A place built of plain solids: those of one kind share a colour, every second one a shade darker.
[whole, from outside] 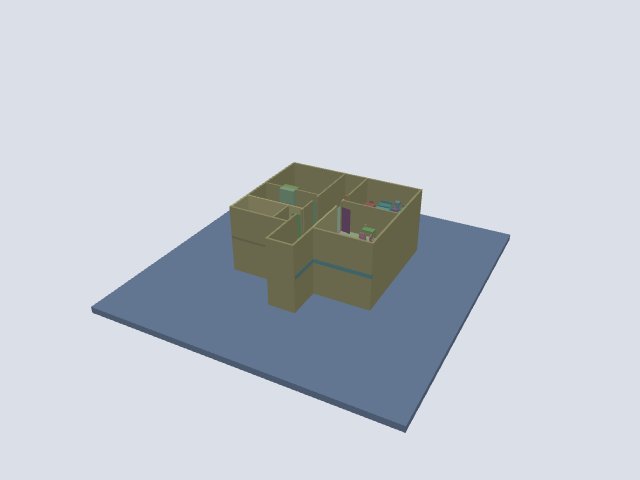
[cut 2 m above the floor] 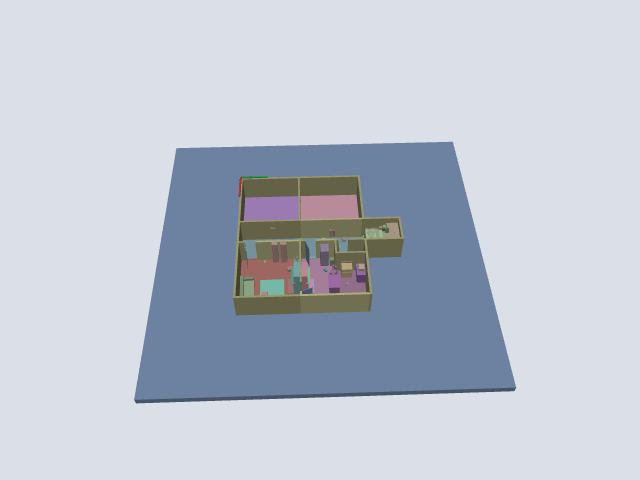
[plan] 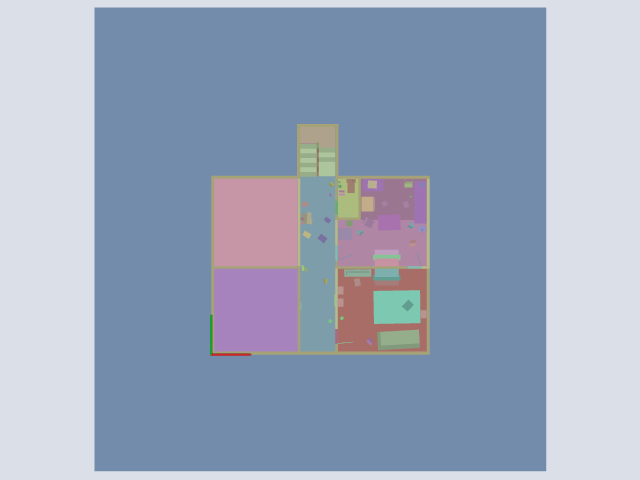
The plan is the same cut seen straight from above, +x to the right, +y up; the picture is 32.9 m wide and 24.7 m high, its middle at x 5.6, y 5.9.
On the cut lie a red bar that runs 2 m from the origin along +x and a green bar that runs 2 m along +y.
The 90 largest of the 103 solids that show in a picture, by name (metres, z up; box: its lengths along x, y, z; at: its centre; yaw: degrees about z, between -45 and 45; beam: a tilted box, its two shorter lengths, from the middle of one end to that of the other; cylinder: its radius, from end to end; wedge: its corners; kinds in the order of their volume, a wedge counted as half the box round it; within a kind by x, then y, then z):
{
 "under_1": {"box": [23.25, 23.87, 0.5], "at": [5.62, 5.93, -0.33]},
 "wall_1": {"box": [0.16, 4.26, 5.56], "at": [0.08, 2.29, 2.48]},
 "wall_2": {"box": [0.16, 4.5, 5.56], "at": [0.08, 6.8, 2.48]},
 "wall_3": {"box": [4.58, 0.13, 5.56], "at": [2.29, 4.49, 2.48]},
 "wall_4": {"box": [4.58, 0.16, 5.56], "at": [2.29, 9.13, 2.48]},
 "wall_5": {"box": [0.16, 2.5, 5.56], "at": [4.5, 10.46, 2.48]},
 "wall_6": {"box": [0.13, 3.35, 2.43], "at": [4.51, 1.83, 4.05]},
 "wall_7": {"box": [0.13, 4.26, 2.83], "at": [4.51, 2.29, 1.11]},
 "wall_8": {"box": [0.13, 0.15, 2.43], "at": [4.51, 4.62, 4.05]},
 "wall_9": {"box": [0.13, 4.5, 2.83], "at": [4.51, 6.8, 1.11]},
 "wall_10": {"box": [0.13, 3.59, 2.43], "at": [4.51, 7.25, 4.05]},
 "wall_11": {"box": [2.13, 0.16, 5.56], "at": [5.49, 11.79, 2.48]},
 "wall_12": {"box": [11.25, 0.16, 5.56], "at": [5.62, 0.08, 2.48]},
 "wall_13": {"box": [0.13, 0.4, 2.83], "at": [6.46, 0.36, 1.11]},
 "wall_14": {"box": [0.13, 4.26, 2.43], "at": [6.46, 2.29, 4.05]},
 "wall_15": {"box": [0.13, 3.1, 2.83], "at": [6.46, 2.87, 1.11]},
 "wall_16": {"box": [0.13, 0.3, 5.56], "at": [6.46, 4.7, 2.48]},
 "wall_17": {"box": [0.13, 1.38, 2.43], "at": [6.46, 6.24, 4.05]},
 "wall_18": {"box": [0.13, 1.32, 2.83], "at": [6.46, 6.27, 1.11]},
 "wall_19": {"box": [0.13, 0.15, 5.56], "at": [6.46, 7.13, 2.48]},
 "wall_20": {"box": [0.13, 1.14, 5.56], "at": [6.46, 8.48, 2.48]},
 "wall_21": {"box": [0.16, 2.5, 5.56], "at": [6.47, 10.46, 2.48]},
 "wall_22": {"box": [1.31, 0.13, 2.83], "at": [7.04, 7.0, 1.11]},
 "wall_23": {"box": [0.13, 1.99, 5.56], "at": [7.63, 8.05, 2.48]},
 "wall_24": {"box": [3.69, 0.13, 2.83], "at": [8.24, 4.49, 1.11]},
 "wall_25": {"box": [4.86, 0.13, 2.43], "at": [8.82, 4.49, 4.05]},
 "wall_26": {"box": [4.86, 0.13, 2.43], "at": [8.82, 7.0, 4.05]},
 "wall_27": {"box": [4.86, 0.16, 5.56], "at": [8.82, 9.13, 2.48]},
 "wall_28": {"box": [0.41, 0.13, 2.83], "at": [11.04, 4.49, 1.11]},
 "wall_29": {"box": [0.16, 4.26, 5.56], "at": [11.17, 2.29, 2.48]},
 "wall_30": {"box": [0.16, 2.38, 2.43], "at": [11.17, 5.74, 4.05]},
 "wall_31": {"box": [0.16, 4.5, 2.83], "at": [11.17, 6.8, 1.11]},
 "wall_32": {"box": [0.16, 1.99, 2.43], "at": [11.17, 8.05, 4.05]},
 "stair_1": {"box": [0.85, 1.7, 0.49], "at": [5.0, 10.01, -0.06]},
 "stair_2": {"box": [0.85, 1.46, 0.68], "at": [5.0, 10.13, 0.04]},
 "stair_3": {"box": [0.85, 1.22, 0.87], "at": [5.0, 10.25, 0.13]},
 "stair_4": {"box": [0.85, 0.98, 1.05], "at": [5.0, 10.37, 0.23]},
 "stair_5": {"box": [0.85, 0.74, 1.24], "at": [5.0, 10.49, 0.32]},
 "stair_6": {"box": [0.85, 0.5, 1.43], "at": [5.0, 10.61, 0.42]},
 "stair_7": {"box": [0.85, 0.26, 1.62], "at": [5.0, 10.73, 0.51]},
 "stair_8": {"box": [0.85, 0.74, 2.56], "at": [5.96, 9.55, 0.98]},
 "stair_9": {"box": [0.85, 0.98, 2.38], "at": [5.96, 9.67, 0.89]},
 "stair_10": {"box": [0.85, 1.22, 2.19], "at": [5.96, 9.79, 0.79]},
 "stair_11": {"box": [0.85, 1.46, 2.0], "at": [5.96, 9.91, 0.7]},
 "floor_stube_1": {"box": [4.57, 4.26, 0.5], "at": [8.8, 2.29, -0.25]},
 "floor_stueberl_1": {"box": [4.29, 4.5, 0.5], "at": [2.31, 6.8, -0.25]},
 "floor_kammer_1": {"box": [4.29, 4.26, 0.5], "at": [2.31, 2.29, -0.25]},
 "floor_kueche_1": {"box": [4.57, 2.38, 0.5], "at": [8.8, 5.74, -0.25]},
 "floor_kueche_2": {"box": [3.39, 2.12, 0.5], "at": [9.39, 7.99, -0.25]},
 "floor_labn_1": {"box": [1.81, 9.02, 0.5], "at": [5.49, 4.67, -0.25]},
 "stair_landing_1": {"box": [0.96, 0.85, 1.81], "at": [5.06, 11.29, 0.6]},
 "stair_landing_2": {"box": [0.85, 1.09, 1.81], "at": [5.97, 11.17, 0.6]},
 "upper_floor_zimmer_1": {"box": [4.29, 4.5, 0.16], "at": [2.31, 6.8, 2.75]},
 "upper_floor_upper_labn_1": {"box": [1.81, 8.6, 0.16], "at": [5.49, 4.46, 2.75]},
 "fixture_breast_stube_1": {"box": [1.24, 0.42, 2.58], "at": [9.04, 4.21, 1.24]},
 "fixture_breast_kueche_1": {"box": [1.24, 0.41, 2.58], "at": [9.04, 4.75, 1.24]},
 "fixture_breast_bathroom_1": {"box": [1.24, 0.38, 2.48], "at": [9.04, 4.74, 4.02]},
 "floor_wc_1": {"box": [1.05, 1.99, 0.5], "at": [7.04, 8.05, -0.25]},
 "sofa_1": {"box": [0.17, 0.92, 0.18], "at": [8.65, 0.71, 0.54], "yaw": 3.4},
 "sofa_2": {"box": [2.16, 0.93, 0.34], "at": [9.64, 0.77, 0.28], "yaw": 3.4},
 "sofa_3": {"box": [2.16, 0.23, 0.39], "at": [9.66, 0.41, 0.65], "yaw": 3.4},
 "sofa_4": {"box": [0.17, 0.92, 0.18], "at": [10.63, 0.83, 0.54], "yaw": 3.4},
 "fridge_flat_1": {"box": [0.73, 0.6, 1.66], "at": [6.9, 6.21, 0.83]},
 "billy_1": {"box": [0.28, 0.42, 2.02], "at": [6.67, 2.68, 1.01]},
 "billy_2": {"box": [0.28, 0.42, 2.02], "at": [6.67, 3.3, 1.01]},
 "billy_3": {"box": [0.28, 0.42, 2.02], "at": [10.94, 2.08, 1.01]},
 "kitchen_table_1": {"box": [1.06, 0.71, 0.72], "at": [9.17, 6.8, 0.36], "yaw": 1.2},
 "kitchen_table_2": {"box": [1.15, 0.8, 0.028], "at": [9.17, 6.8, 0.74], "yaw": 1.2},
 "counter_run_1": {"box": [1.03, 0.64, 0.038], "at": [8.34, 8.72, 0.9]},
 "counter_run_2": {"box": [1.03, 0.61, 0.78], "at": [8.34, 8.73, 0.49]},
 "counter_run_3": {"box": [0.64, 1.41, 0.038], "at": [10.76, 7.46, 0.9]},
 "range_flat_1": {"box": [0.65, 0.76, 0.94], "at": [8.03, 7.75, 0.47]},
 "wall_band_1": {"box": [4.58, 0.16, 0.31], "at": [2.29, 9.13, 2.68]},
 "wall_band_2": {"box": [0.16, 2.5, 0.31], "at": [4.5, 10.46, 2.68]},
 "rug_1": {"box": [2.4, 1.7, 0.08], "at": [9.56, 2.45, -0.03], "yaw": 0.9},
 "wall_foot_1": {"box": [0.16, 4.5, 0.17], "at": [0.08, 6.8, 2.76]},
 "wall_foot_2": {"box": [4.86, 0.16, 0.17], "at": [8.82, 9.13, 2.76]},
 "child_bed_1": {"box": [0.96, 0.55, 0.2], "at": [2.76, 0.47, 3.41]},
 "leaf_kueche_door_1": {"box": [0.76, 0.035, 1.99], "at": [6.87, 4.99, 0.99], "yaw": 19.0},
 "leaf_kueche_door_2": {"box": [0.035, 0.76, 1.99], "at": [10.69, 4.9, 0.99], "yaw": 20.0},
 "tv_stand_1": {"box": [1.08, 0.09, 0.63], "at": [7.6, 4.25, 0.74]},
 "small_desk_1": {"box": [0.9, 0.5, 0.13], "at": [2.23, 4.81, 3.51]},
 "fixture_hearth_kueche_1": {"box": [1.24, 0.45, 0.1], "at": [9.04, 5.18, 0.0]},
 "fixture_hearth_stube_1": {"box": [1.24, 0.45, 0.1], "at": [9.04, 3.78, 0.0]},
 "leaf_zimmer_door_1": {"box": [0.76, 0.035, 1.99], "at": [4.08, 4.78, 3.83], "yaw": -10.0},
 "microwave_1": {"box": [0.47, 0.4, 0.28], "at": [8.29, 8.76, 1.05], "yaw": -2.5},
 "leaf_bathroom_door_1": {"box": [0.71, 0.035, 1.99], "at": [6.86, 4.96, 3.83], "yaw": 15.0},
 "leaf_wc_upstairs_door_1": {"box": [0.71, 0.035, 1.99], "at": [6.87, 7.23, 3.83]},
 "sample_folded_1": {"box": [0.39, 0.49, 0.17], "at": [10.12, 2.52, 0.09], "yaw": -43.0},
 "parcel_1": {"box": [0.3, 0.4, 0.22], "at": [7.52, 3.73, 0.11], "yaw": 12.1}
}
